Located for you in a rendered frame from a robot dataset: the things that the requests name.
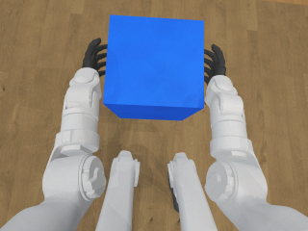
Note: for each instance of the left robot forearm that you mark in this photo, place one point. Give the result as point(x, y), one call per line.
point(78, 134)

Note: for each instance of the robot right shin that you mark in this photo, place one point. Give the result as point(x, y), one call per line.
point(181, 155)

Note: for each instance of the left robot hand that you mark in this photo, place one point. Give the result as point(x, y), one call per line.
point(91, 57)

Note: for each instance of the right robot forearm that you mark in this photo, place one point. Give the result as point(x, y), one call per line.
point(227, 121)

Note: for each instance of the right robot foot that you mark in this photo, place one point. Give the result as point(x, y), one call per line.
point(175, 204)

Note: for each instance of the right robot upper arm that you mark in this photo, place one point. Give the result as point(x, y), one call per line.
point(240, 191)

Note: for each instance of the carton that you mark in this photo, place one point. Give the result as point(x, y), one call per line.
point(154, 67)

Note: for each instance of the left robot upper arm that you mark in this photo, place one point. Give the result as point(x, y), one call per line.
point(70, 184)

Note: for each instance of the right robot hand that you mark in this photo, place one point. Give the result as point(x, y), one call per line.
point(217, 64)

